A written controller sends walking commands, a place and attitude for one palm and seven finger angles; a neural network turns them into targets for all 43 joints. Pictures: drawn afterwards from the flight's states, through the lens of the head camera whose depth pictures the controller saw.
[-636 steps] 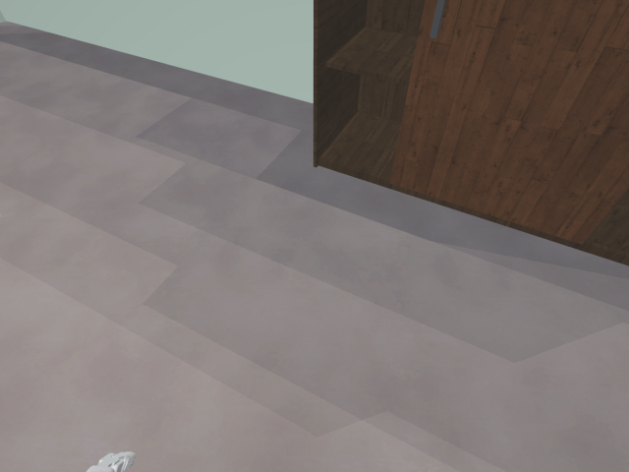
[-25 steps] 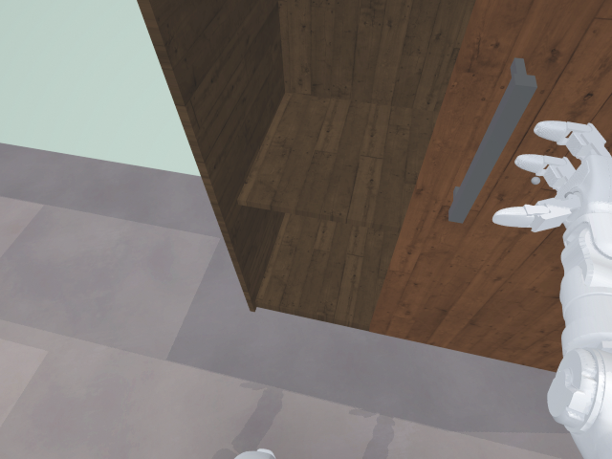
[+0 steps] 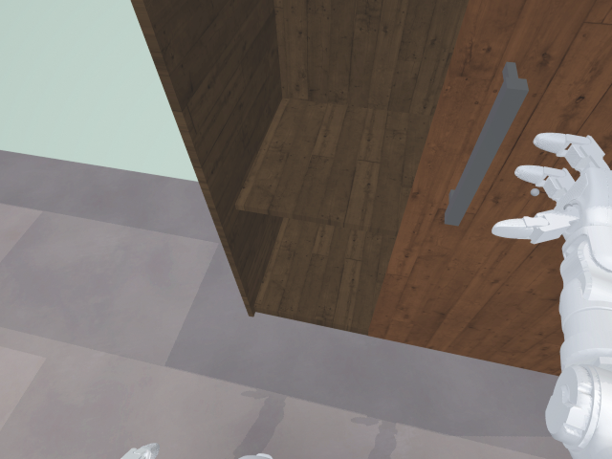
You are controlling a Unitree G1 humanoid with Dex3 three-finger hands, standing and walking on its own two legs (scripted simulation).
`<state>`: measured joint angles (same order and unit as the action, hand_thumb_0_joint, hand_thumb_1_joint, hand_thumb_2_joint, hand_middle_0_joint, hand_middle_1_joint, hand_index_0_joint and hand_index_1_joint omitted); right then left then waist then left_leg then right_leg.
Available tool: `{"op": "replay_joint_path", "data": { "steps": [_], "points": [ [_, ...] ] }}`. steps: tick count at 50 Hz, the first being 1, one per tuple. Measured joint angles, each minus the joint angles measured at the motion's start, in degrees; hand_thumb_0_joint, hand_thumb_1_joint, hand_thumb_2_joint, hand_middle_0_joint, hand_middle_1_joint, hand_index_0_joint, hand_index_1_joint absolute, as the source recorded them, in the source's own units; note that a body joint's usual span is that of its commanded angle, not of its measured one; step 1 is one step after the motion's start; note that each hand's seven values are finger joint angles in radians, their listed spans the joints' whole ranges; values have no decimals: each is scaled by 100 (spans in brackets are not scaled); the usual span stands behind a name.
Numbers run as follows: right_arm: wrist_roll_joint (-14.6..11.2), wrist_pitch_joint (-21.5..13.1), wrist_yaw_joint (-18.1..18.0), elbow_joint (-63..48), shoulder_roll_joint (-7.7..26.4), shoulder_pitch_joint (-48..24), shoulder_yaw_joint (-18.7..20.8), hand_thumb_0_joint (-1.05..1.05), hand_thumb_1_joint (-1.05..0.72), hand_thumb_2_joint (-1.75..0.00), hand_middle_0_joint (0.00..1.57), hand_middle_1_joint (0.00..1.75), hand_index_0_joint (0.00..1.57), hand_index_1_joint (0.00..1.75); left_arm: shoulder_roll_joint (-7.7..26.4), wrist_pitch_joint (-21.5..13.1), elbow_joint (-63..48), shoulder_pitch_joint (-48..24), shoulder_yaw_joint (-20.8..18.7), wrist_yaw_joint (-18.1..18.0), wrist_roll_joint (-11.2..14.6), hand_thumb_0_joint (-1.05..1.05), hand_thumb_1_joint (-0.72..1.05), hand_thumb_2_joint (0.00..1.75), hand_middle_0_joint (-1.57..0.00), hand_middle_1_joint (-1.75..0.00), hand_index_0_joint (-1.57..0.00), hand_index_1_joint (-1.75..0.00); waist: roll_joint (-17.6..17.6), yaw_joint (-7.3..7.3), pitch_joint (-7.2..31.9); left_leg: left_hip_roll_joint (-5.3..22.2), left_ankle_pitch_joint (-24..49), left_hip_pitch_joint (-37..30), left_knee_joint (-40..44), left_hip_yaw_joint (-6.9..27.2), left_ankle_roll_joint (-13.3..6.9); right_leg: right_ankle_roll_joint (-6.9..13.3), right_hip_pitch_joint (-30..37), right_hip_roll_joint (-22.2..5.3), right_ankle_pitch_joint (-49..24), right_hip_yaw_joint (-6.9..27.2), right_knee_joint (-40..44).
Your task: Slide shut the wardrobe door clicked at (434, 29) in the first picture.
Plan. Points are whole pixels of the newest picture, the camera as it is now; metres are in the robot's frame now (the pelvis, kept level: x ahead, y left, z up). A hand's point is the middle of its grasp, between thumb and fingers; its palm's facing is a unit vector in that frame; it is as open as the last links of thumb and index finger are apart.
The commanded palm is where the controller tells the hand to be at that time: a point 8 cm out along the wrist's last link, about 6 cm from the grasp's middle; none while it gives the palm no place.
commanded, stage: move the hooked fingers beside the handle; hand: right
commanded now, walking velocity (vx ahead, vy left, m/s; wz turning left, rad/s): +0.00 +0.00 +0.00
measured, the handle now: (477, 154) +0.51 -0.15 +0.12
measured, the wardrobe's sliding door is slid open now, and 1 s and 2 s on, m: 0.39 0.39 0.39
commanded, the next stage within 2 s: feel for the door with the fingertips in 0.24 s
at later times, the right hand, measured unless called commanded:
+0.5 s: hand (521, 187) +0.46 -0.20 +0.11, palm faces +0.07 +1.00 +0.02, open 14.0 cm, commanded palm +0.43 -0.25 +0.12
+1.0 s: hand (500, 178) +0.47 -0.17 +0.12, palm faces +0.10 +1.00 -0.01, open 14.0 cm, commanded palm +0.44 -0.22 +0.12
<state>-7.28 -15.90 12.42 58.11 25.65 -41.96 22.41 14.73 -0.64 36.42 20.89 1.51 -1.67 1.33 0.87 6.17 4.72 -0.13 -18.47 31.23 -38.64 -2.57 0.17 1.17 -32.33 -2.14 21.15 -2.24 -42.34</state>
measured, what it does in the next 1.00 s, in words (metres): stands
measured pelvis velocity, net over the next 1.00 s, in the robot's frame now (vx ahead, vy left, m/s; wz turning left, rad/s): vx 0.00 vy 0.01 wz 0.00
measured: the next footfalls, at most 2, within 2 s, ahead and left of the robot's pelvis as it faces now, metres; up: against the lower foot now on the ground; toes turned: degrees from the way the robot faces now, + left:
none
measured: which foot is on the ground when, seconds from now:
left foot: down 0.00-1.00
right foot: down 0.00-1.00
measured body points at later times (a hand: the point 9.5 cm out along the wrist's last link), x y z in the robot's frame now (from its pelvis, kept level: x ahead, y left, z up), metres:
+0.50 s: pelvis +0.00 +0.00 +0.00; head +0.06 -0.02 +0.45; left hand +0.04 +0.26 -0.12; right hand +0.45 -0.26 +0.12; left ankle +0.00 +0.12 -0.72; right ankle -0.01 -0.10 -0.72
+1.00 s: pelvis +0.00 +0.01 +0.00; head +0.05 +0.00 +0.45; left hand +0.04 +0.27 -0.12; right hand +0.46 -0.23 +0.12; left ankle +0.00 +0.13 -0.72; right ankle -0.01 -0.10 -0.72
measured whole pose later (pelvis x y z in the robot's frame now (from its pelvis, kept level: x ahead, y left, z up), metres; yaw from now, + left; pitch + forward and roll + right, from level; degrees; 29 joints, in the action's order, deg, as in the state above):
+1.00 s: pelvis +0.00 +0.01 +0.00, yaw +0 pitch +11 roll +1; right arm -5.7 -17.1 6.5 60.6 21.8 -46.3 19.3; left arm 14.4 -1.1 37.8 20.9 1.3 -0.8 0.9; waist 1.2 6.4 4.5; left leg -0.2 -18.8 31.9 -39.9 -2.7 -0.3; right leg 0.7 -32.6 -2.2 20.9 -2.0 -42.7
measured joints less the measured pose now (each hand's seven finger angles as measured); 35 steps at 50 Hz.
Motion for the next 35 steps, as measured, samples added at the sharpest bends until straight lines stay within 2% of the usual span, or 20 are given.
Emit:
{"op": "replay_joint_path", "data": {
  "steps": [4, 13, 21, 29, 35],
  "points": [
    [-55, -62, 40, 43, -8, -71, -25, -2, 50, -30, 30, 120, 30, 120, -5, -8, 27, -26, 15, -4, 9, 1, 91, 90, -20, -30, -21, -30, -11, -32, -6, 6, -8, -1, -11, -12, 5, 3, -11, 6, 9, 14, -22],
    [-20, -36, 74, 233, 113, -254, -47, -2, 50, -30, 30, 120, 30, 120, 20, -14, 61, 38, 13, -14, -16, 1, 91, 90, -20, -30, -21, -30, -19, 9, -30, 20, -17, 125, -55, -37, 15, 13, -161, 19, 22, 42, -93],
    [-99, -11, -15, -146, -109, -39, -163, -2, 50, -30, 30, 120, 30, 120, 12, 34, 158, 178, -42, 45, -13, 1, 91, 90, -20, -30, -21, -30, 11, -9, 15, 18, -34, 44, -13, -22, 30, 22, -83, 20, 55, 29, -70],
    [-42, 130, -314, -398, -399, 122, -248, -2, 50, -30, 30, 120, 30, 120, -50, 35, 114, 131, -52, 105, -24, 1, 91, 90, -20, -30, -21, -30, 28, -4, 66, 10, -29, -35, 15, 27, 29, 20, 34, 14, 49, -20, -4],
    [-3, 99, -516, -501, -569, 163, -387, -2, 50, -30, 30, 120, 30, 120, -84, 0, 80, 51, -54, 120, -23, 1, 91, 90, -20, -30, -21, -30, 44, -38, 48, 9, -35, -81, -5, 28, 14, 6, 94, 13, 37, -20, 6]
  ]
}}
